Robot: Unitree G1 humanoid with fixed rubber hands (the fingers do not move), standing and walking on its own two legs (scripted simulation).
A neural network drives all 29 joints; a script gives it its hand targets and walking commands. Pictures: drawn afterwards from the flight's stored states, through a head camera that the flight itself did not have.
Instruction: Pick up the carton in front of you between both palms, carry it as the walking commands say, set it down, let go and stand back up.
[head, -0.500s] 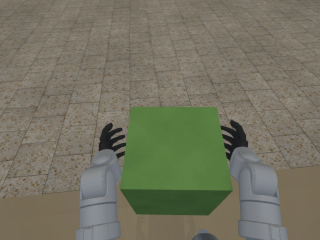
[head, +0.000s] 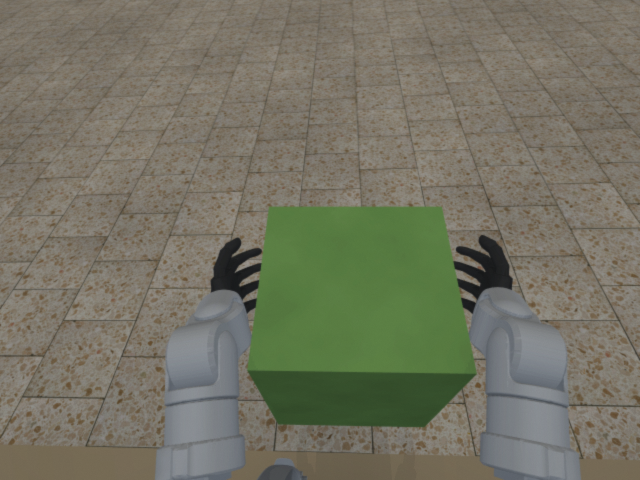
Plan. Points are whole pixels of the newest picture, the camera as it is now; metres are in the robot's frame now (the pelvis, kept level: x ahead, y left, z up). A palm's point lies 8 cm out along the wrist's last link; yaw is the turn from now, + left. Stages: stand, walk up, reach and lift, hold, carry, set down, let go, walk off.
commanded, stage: carry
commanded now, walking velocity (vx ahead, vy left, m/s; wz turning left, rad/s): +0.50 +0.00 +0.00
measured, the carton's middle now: (352, 325) +0.34 +0.02 +0.01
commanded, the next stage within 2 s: none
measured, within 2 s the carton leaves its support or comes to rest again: neither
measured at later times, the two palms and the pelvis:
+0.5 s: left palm (271, 174) +0.64 +0.17 +0.02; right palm (442, 180) +0.62 -0.13 +0.02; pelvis +0.30 +0.05 -0.04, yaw -1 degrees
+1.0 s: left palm (294, 90) +0.92 +0.16 +0.04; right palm (430, 86) +0.93 -0.14 +0.03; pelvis +0.60 +0.00 -0.04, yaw +1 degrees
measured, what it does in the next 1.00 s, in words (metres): goes down: left foot 0.04 m lower, then right foot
